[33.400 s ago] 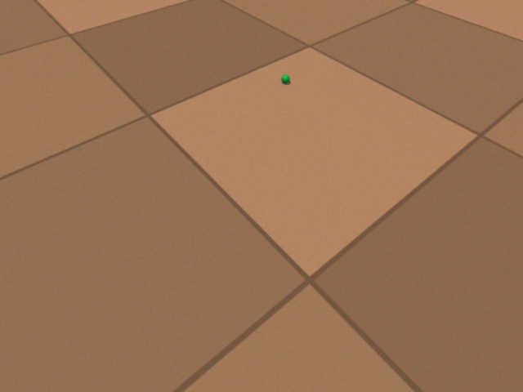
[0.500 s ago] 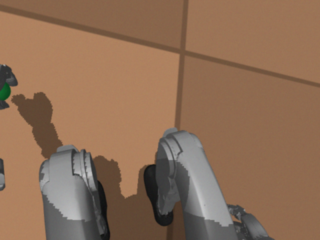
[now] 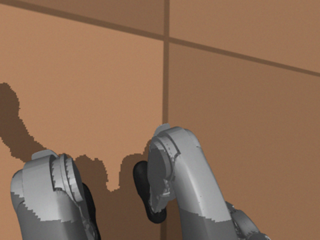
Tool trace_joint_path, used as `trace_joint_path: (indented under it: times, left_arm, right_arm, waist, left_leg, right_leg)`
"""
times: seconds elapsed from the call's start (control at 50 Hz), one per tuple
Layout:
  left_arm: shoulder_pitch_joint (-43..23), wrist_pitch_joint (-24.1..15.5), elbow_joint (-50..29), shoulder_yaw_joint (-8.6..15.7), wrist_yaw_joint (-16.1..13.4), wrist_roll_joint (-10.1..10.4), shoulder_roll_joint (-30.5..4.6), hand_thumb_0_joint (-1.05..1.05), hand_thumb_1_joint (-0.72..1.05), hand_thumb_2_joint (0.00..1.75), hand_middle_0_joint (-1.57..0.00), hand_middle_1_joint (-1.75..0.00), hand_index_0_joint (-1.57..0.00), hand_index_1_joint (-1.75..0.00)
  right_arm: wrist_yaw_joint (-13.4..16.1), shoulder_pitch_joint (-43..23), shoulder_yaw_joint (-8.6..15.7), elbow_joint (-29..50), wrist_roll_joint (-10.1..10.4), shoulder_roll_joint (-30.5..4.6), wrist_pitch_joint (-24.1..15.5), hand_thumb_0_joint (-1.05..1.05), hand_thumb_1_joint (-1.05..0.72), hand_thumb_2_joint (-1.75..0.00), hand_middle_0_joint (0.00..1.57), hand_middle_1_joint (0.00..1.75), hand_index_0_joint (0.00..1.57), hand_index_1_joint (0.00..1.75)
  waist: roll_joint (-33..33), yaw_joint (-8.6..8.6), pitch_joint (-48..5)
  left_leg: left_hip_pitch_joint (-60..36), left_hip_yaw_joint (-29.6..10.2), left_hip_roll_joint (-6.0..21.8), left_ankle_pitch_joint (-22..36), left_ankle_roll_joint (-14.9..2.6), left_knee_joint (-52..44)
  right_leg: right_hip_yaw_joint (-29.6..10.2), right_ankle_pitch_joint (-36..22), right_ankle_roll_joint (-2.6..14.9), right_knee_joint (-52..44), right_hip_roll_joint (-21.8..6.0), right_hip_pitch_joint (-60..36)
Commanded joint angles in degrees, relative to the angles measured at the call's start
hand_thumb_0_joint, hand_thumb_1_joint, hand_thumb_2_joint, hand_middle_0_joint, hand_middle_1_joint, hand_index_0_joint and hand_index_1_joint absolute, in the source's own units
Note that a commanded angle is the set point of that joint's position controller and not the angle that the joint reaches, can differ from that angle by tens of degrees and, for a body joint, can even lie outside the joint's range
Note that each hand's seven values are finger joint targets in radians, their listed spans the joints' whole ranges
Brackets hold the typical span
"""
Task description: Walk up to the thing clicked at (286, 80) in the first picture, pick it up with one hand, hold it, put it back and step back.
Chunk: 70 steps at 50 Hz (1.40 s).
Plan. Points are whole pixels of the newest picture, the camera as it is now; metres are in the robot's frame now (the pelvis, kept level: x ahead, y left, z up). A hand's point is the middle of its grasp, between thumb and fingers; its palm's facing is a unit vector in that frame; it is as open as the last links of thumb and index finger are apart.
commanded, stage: rest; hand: left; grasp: from above
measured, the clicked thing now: out of the picture +0.46 +0.35 -0.23
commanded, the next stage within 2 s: open in 1.18 s
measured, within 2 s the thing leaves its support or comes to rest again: rests again in 0.84 s
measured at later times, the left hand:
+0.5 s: hand out of the picture +0.44 +0.34 -0.24, palm faces -0.46 -0.16 -0.88, open 7.2 cm
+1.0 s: hand out of the picture +0.44 +0.33 -0.26, palm faces -0.46 -0.16 -0.87, open 7.2 cm
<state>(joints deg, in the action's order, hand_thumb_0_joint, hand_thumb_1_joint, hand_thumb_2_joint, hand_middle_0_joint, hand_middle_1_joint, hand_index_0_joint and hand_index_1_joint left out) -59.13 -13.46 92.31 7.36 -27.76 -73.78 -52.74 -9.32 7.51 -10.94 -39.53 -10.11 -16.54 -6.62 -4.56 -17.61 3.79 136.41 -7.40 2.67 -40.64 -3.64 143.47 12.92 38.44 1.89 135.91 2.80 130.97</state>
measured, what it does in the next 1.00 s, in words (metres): stands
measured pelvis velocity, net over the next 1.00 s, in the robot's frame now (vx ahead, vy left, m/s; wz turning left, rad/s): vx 0.00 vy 0.00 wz -0.06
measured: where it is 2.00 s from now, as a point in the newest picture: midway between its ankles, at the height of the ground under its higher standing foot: (121, 214)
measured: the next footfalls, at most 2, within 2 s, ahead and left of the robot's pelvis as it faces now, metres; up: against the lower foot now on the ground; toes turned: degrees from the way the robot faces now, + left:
none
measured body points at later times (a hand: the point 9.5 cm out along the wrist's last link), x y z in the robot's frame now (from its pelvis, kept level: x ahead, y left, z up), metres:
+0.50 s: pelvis +0.00 +0.00 -0.01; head +0.27 +0.13 +0.33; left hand +0.46 +0.34 -0.19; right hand +0.05 -0.26 -0.06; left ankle +0.07 +0.11 -0.27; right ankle +0.10 -0.09 -0.27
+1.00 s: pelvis +0.00 +0.00 +0.00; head +0.28 +0.13 +0.32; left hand +0.46 +0.34 -0.21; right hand +0.06 -0.25 -0.06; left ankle +0.07 +0.11 -0.27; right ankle +0.10 -0.09 -0.27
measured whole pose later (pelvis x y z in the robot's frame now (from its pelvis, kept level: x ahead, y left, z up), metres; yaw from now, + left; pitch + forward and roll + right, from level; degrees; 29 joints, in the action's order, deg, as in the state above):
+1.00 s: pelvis +0.00 +0.00 +0.00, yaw -3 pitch +28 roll -15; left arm -60.9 -14.0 98.5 7.0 -32.4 -73.9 -61.1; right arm -12.4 5.5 -18.0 -36.0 -12.6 -19.3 -12.1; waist -9.3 -21.2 9.3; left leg 135.2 -11.5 2.9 -41.5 -3.6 146.3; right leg 16.2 37.7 1.1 135.7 4.0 128.4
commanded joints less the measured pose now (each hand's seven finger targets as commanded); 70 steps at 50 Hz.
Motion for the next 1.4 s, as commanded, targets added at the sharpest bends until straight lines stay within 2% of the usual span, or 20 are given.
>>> trace_joint_path:
  times: [0.0,0.02,0.06,0.22,0.24,0.36,0.44,0.54,0.7,0.72,0.76,0.78,0.82,1.0,1.04,1.08,1.1,1.12,1.24,1.38]
  left_arm:
    - [-13.91,0.00,-5.73,2.01,-2.57,1.52,-15.61,0.00,0.74,0.44,-1.01,-0.56,-1.07,-0.50]
    - [-14.49,-0.19,-5.49,0.70,-2.23,1.54,-13.68,0.00,0.75,0.44,-1.03,-0.56,-1.08,-0.50]
    - [-14.66,-0.60,-6.80,3.20,-2.39,0.99,-18.04,0.00,0.75,0.44,-1.03,-0.55,-1.08,-0.49]
    - [-14.83,-2.17,-5.68,2.38,-3.97,-0.08,-18.45,0.00,0.84,0.48,-1.09,-0.57,-1.15,-0.51]
    - [-14.81,-2.27,-6.04,3.73,-4.46,-0.12,-19.65,0.00,0.85,0.49,-1.08,-0.58,-1.14,-0.53]
    - [-15.75,-2.01,-2.82,0.53,-5.39,-0.63,-17.82,0.00,0.86,0.49,-1.11,-0.58,-1.16,-0.53]
    - [-15.68,-1.83,-1.73,1.94,-6.21,-0.30,-20.01,0.00,0.87,0.46,-1.10,-0.57,-1.16,-0.51]
    - [-15.92,-1.55,-1.56,0.29,-6.80,-1.13,-19.56,0.00,0.84,0.43,-1.08,-0.56,-1.14,-0.50]
    - [-15.51,-0.58,0.30,1.71,-8.00,-0.59,-21.89,0.00,0.85,0.45,-1.09,-0.57,-1.15,-0.52]
    - [-15.88,-0.58,0.22,-0.55,-7.79,0.28,-18.87,0.00,0.84,0.44,-1.09,-0.55,-1.15,-0.50]
    - [-15.86,-0.41,0.32,0.79,-7.97,-0.17,-21.23,0.00,0.85,0.45,-1.09,-0.58,-1.15,-0.52]
    - [-16.12,-0.30,0.39,-0.59,-7.41,0.04,-20.13,0.00,0.83,0.42,-1.08,-0.57,-1.14,-0.51]
    - [-15.34,-0.35,-0.61,0.55,-7.66,0.56,-21.81,0.00,0.83,0.46,-1.09,-0.57,-1.14,-0.51]
    - [-15.26,-1.10,-1.31,0.37,-7.39,1.42,-22.74,0.00,0.83,0.47,-1.08,-0.58,-1.13,-0.53]
    - [-14.56,-1.24,1.99,-0.37,-7.02,1.36,-21.72,0.00,0.83,0.46,-1.09,-0.57,-1.14,-0.52]
    - [-15.27,-1.73,-0.50,0.57,-7.32,1.50,-23.73,0.00,0.78,0.46,-1.06,-0.56,-1.11,-0.51]
    - [-15.60,-1.74,-0.13,-1.93,-7.13,1.19,-21.38,0.00,0.81,0.46,-1.07,-0.57,-1.12,-0.52]
    - [-14.73,-1.66,2.43,-1.15,-7.29,1.53,-21.71,0.00,0.80,0.46,-1.07,-0.58,-1.12,-0.53]
    - [-15.34,-2.21,2.60,-0.80,-8.26,1.42,-23.51,0.00,0.80,0.45,-1.05,-0.59,-1.11,-0.53]
    - [-16.06,-2.18,1.59,-2.41,-8.38,0.50,-22.87,0.00,0.31,0.36,-0.60,-0.59,-0.65,-0.53]
  right_arm:
    - [0.43,12.39,4.69,0.10,-0.40,-16.95,-0.63,0.00,-0.90,-0.89,0.20,0.30,0.20,0.30]
    - [0.20,12.01,4.50,0.43,-0.57,-16.86,-0.95,0.00,-0.90,-0.89,0.20,0.30,0.20,0.30]
    - [0.35,12.39,4.59,0.08,-0.60,-18.10,-0.76,0.00,-0.90,-0.89,0.20,0.30,0.20,0.30]
    - [-0.25,11.22,3.17,0.78,-1.54,-18.46,-1.46,0.00,-0.90,-0.90,0.20,0.30,0.20,0.30]
    - [-0.27,11.69,2.43,0.39,-1.64,-18.01,-1.44,0.00,-0.89,-0.89,0.20,0.30,0.20,0.30]
    - [-0.90,10.83,1.99,0.63,-2.23,-19.22,-2.29,0.00,-0.90,-0.90,0.20,0.30,0.20,0.30]
    - [-1.20,10.63,1.18,0.93,-2.10,-19.71,-3.21,0.00,-0.90,-0.90,0.20,0.30,0.20,0.30]
    - [-1.57,9.35,0.90,1.84,-2.22,-20.72,-3.84,0.00,-0.90,-0.90,0.20,0.30,0.20,0.30]
    - [-2.06,10.13,-0.39,2.23,-2.45,-20.83,-4.80,0.00,-0.90,-0.90,0.20,0.30,0.20,0.30]
    - [-2.14,8.28,-0.46,3.11,-2.33,-20.60,-5.14,0.00,-0.90,-0.90,0.20,0.30,0.20,0.30]
    - [-2.23,9.40,-0.54,2.33,-2.71,-21.33,-5.31,0.00,-0.90,-0.90,0.20,0.30,0.20,0.30]
    - [-2.43,8.99,-0.68,3.03,-2.43,-21.46,-5.57,0.00,-0.90,-0.90,0.20,0.30,0.20,0.30]
    - [-2.25,9.12,-0.68,2.60,-2.29,-21.27,-5.38,0.00,-0.90,-0.90,0.20,0.30,0.20,0.30]
    - [-2.69,8.97,-1.65,2.68,-2.46,-21.93,-5.44,0.00,-0.90,-0.90,0.20,0.30,0.20,0.30]
    - [-2.90,8.70,-2.49,2.59,-2.57,-21.20,-5.68,0.00,-0.90,-0.90,0.20,0.30,0.20,0.30]
    - [-2.46,8.35,-2.23,2.82,-2.38,-21.86,-5.42,0.00,-0.90,-0.90,0.20,0.30,0.20,0.30]
    - [-2.49,7.38,-2.39,3.58,-2.45,-21.86,-5.50,0.00,-0.90,-0.90,0.20,0.30,0.20,0.30]
    - [-2.62,8.11,-2.46,3.05,-2.71,-22.12,-5.64,0.00,-0.90,-0.90,0.20,0.30,0.20,0.30]
    - [-2.48,7.87,-3.52,3.24,-2.60,-22.35,-5.78,0.00,-0.90,-0.90,0.20,0.30,0.20,0.30]
    - [-2.47,6.62,-3.78,3.93,-2.79,-22.57,-6.11,0.00,-0.89,-0.90,0.20,0.30,0.20,0.30]
  waist:
    - [24.65,-0.46,-38.86]
    - [24.51,-1.23,-37.56]
    - [25.46,-0.85,-38.87]
    - [27.86,-2.43,-36.83]
    - [27.95,-2.39,-37.79]
    - [27.52,-4.25,-33.56]
    - [27.12,-3.85,-32.45]
    - [29.27,-4.13,-32.83]
    - [27.73,-4.76,-31.69]
    - [28.40,-4.18,-31.49]
    - [28.07,-5.40,-32.18]
    - [27.95,-5.57,-30.94]
    - [28.73,-4.28,-33.55]
    - [29.88,-5.05,-32.47]
    - [27.45,-6.34,-28.79]
    - [28.21,-5.14,-31.41]
    - [29.04,-5.20,-31.36]
    - [26.89,-6.45,-29.19]
    - [26.06,-6.18,-28.92]
    - [27.05,-6.61,-28.60]
  left_leg:
    - [-29.43,0.53,-0.82,15.34,1.95,-13.44]
    - [-29.92,0.19,-0.77,14.71,2.07,-13.53]
    - [-30.83,-0.15,-0.60,15.16,2.28,-13.16]
    - [-31.18,-0.91,-0.17,14.69,2.46,-12.59]
    - [-31.86,-1.21,-0.09,15.38,2.61,-12.90]
    - [-30.28,-1.55,0.23,13.49,2.46,-12.32]
    - [-30.36,-2.84,0.39,12.52,2.82,-13.26]
    - [-31.67,-3.32,0.56,11.96,3.20,-13.97]
    - [-29.19,-2.66,0.55,13.13,2.61,-12.67]
    - [-30.04,-3.17,0.76,12.63,2.90,-13.24]
    - [-31.17,-3.50,0.89,13.02,2.86,-12.74]
    - [-30.35,-3.36,0.94,12.70,2.77,-12.50]
    - [-30.90,-3.21,0.86,13.87,2.85,-12.79]
    - [-32.05,-3.92,1.15,15.86,3.17,-12.60]
    - [-29.76,-4.17,1.24,13.48,2.94,-12.44]
    - [-30.74,-4.25,1.23,13.48,2.98,-12.73]
    - [-30.91,-3.69,1.19,13.55,2.87,-12.31]
    - [-29.53,-4.10,1.30,12.48,2.68,-11.97]
    - [-28.70,-4.58,1.38,11.66,2.72,-12.59]
    - [-29.70,-4.86,1.53,11.50,2.93,-12.65]
  right_leg:
    - [-0.39,-16.61,0.17,-11.71,2.67,-21.94]
    - [-0.13,-15.93,0.31,-11.71,2.79,-20.69]
    - [0.24,-15.84,0.48,-11.73,2.85,-20.86]
    - [0.99,-15.81,0.36,-11.03,3.28,-21.16]
    - [1.45,-16.43,0.24,-10.99,3.20,-21.59]
    - [1.76,-15.52,0.07,-10.90,3.54,-20.36]
    - [2.50,-14.45,0.04,-10.43,3.15,-18.90]
    - [2.77,-14.20,0.20,-9.82,3.55,-18.71]
    - [2.46,-15.88,-0.15,-10.59,3.69,-21.29]
    - [2.59,-15.29,0.04,-10.38,3.98,-19.96]
    - [3.00,-15.89,-0.21,-10.49,3.86,-20.79]
    - [2.79,-15.71,-0.25,-10.60,3.91,-20.78]
    - [2.64,-16.65,-0.16,-10.86,4.05,-22.79]
    - [3.03,-17.84,-0.20,-10.64,4.08,-23.61]
    - [3.29,-16.26,-0.31,-10.74,4.06,-22.12]
    - [3.35,-16.12,-0.23,-11.21,4.14,-22.91]
    - [2.97,-16.31,-0.15,-11.39,4.43,-23.18]
    - [3.38,-15.84,-0.44,-11.36,4.18,-22.59]
    - [3.69,-15.08,-0.38,-11.55,4.44,-23.03]
    - [3.60,-15.51,-0.43,-11.33,4.55,-23.00]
